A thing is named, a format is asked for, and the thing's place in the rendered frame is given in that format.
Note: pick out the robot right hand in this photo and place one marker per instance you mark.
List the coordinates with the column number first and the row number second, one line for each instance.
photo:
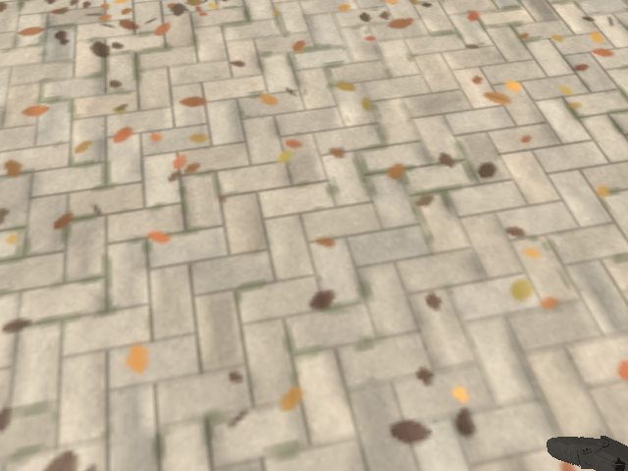
column 604, row 454

